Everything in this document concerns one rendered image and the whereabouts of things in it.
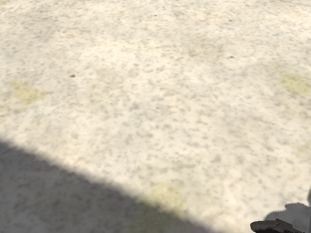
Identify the right robot hand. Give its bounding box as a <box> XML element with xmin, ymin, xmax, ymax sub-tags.
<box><xmin>250</xmin><ymin>218</ymin><xmax>305</xmax><ymax>233</ymax></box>

